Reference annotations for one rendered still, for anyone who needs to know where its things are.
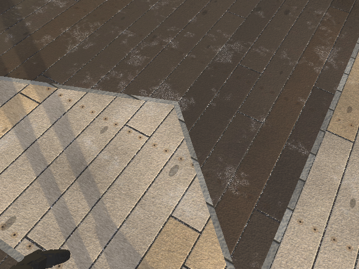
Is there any robot left hand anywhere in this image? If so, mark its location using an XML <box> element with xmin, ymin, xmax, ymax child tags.
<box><xmin>10</xmin><ymin>249</ymin><xmax>71</xmax><ymax>269</ymax></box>

